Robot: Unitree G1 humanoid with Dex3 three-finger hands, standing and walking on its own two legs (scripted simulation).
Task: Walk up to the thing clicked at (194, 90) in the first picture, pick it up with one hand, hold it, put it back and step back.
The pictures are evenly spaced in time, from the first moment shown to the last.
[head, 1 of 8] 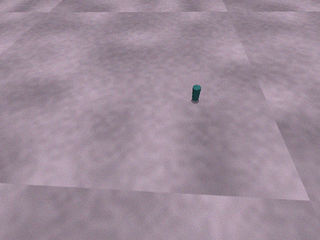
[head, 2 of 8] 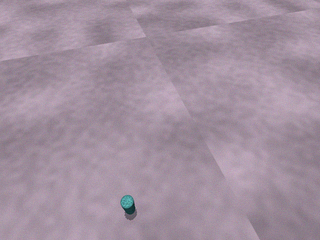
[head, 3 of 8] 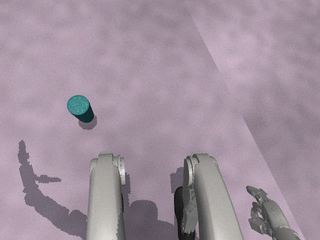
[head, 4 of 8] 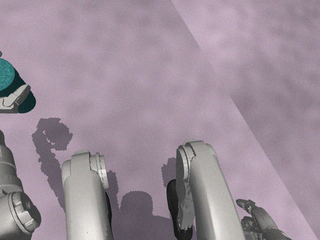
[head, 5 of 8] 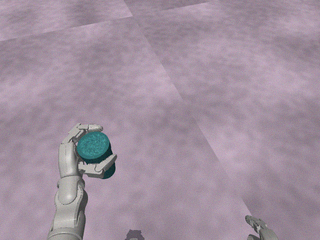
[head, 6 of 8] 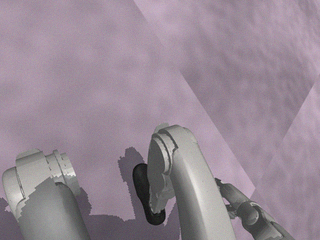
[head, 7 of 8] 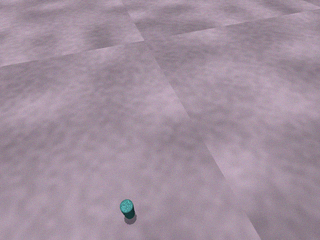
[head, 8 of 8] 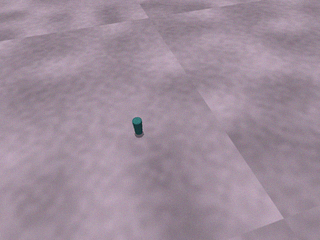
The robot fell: no
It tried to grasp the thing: yes
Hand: left
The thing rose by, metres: 0.67
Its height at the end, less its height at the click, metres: +0.00
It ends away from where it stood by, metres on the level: 0.02
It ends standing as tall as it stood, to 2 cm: yes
